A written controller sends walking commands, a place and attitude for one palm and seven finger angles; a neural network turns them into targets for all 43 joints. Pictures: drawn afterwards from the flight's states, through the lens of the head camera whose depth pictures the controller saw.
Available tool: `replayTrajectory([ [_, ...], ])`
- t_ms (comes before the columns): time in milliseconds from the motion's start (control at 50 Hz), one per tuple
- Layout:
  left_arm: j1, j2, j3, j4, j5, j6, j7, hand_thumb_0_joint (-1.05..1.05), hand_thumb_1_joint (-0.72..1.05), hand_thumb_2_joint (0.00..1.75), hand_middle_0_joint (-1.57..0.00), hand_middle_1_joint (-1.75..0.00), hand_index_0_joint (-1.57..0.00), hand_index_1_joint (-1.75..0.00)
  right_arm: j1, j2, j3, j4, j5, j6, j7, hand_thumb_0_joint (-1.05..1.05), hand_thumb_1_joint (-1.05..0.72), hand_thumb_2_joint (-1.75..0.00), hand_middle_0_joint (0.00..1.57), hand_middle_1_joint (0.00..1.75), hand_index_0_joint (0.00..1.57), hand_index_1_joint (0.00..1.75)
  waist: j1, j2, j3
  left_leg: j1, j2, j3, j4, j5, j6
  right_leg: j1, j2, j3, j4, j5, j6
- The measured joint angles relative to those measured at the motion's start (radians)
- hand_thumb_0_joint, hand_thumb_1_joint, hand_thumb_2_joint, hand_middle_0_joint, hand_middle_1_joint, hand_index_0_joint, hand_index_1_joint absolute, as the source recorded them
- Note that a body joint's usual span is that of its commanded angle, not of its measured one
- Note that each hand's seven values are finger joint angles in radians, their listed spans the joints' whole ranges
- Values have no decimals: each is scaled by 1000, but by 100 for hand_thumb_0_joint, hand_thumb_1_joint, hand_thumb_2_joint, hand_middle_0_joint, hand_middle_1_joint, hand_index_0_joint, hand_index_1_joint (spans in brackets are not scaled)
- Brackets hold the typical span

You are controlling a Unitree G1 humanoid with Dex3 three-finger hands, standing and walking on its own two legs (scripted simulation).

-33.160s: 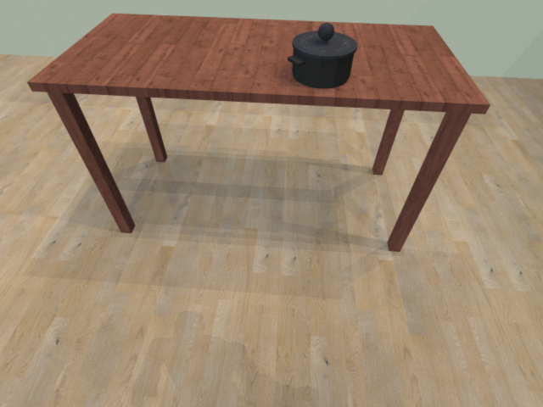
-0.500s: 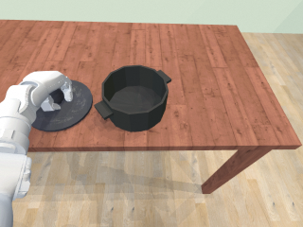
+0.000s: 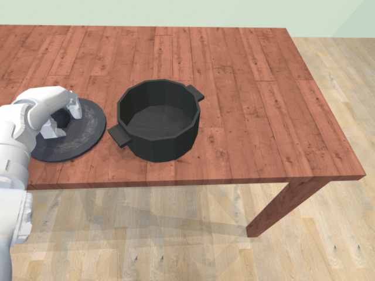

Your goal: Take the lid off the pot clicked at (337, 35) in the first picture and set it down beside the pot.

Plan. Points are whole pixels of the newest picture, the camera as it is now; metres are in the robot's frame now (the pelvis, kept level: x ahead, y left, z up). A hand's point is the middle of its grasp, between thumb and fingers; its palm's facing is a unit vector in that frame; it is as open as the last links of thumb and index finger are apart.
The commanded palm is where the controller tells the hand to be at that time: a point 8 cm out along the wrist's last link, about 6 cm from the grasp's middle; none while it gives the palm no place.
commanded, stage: open the fingers wide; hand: left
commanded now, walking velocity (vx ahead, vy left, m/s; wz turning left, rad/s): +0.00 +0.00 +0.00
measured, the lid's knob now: (58, 117) +0.47 +0.28 +0.06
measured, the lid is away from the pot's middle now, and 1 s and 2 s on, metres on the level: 0.23 0.23 0.23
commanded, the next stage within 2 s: raise the empty hand in 0.44 s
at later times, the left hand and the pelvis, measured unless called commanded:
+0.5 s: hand (48, 124) +0.45 +0.30 +0.07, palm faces -0.42 -0.07 -0.90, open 11.0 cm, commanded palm +0.46 +0.29 +0.12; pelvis +0.00 +0.01 +0.00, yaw +0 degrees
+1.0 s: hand (40, 104) +0.46 +0.30 +0.11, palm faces -0.34 -0.07 -0.94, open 11.0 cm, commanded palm +0.46 +0.29 +0.17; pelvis +0.01 +0.03 +0.00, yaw +1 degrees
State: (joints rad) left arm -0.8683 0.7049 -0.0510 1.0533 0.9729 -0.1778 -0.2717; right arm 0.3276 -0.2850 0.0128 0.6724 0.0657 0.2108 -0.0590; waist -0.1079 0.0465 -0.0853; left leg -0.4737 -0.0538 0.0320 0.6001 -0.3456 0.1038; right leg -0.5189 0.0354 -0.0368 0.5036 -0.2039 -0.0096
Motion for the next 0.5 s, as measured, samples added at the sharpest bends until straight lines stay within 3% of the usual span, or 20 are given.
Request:
replayTrajectory([
  [280,-2,13,-10,-4,-1,6,-3,0,0,74,-44,-82,-44,-80,-15,4,3,-6,5,5,-1,0,-91,-89,21,30,20,30,8,-9,-1,-5,-3,-1,4,-1,6,-1,-2,-1,-2,2,4],
  [500,-24,-4,-23,5,-6,-1,-10,0,-5,74,-40,-79,-41,-78,-14,4,0,0,2,2,2,0,-91,-89,21,30,20,30,10,-6,-7,-18,-12,-3,19,-10,16,-12,-12,-3,13,-9,10],
])
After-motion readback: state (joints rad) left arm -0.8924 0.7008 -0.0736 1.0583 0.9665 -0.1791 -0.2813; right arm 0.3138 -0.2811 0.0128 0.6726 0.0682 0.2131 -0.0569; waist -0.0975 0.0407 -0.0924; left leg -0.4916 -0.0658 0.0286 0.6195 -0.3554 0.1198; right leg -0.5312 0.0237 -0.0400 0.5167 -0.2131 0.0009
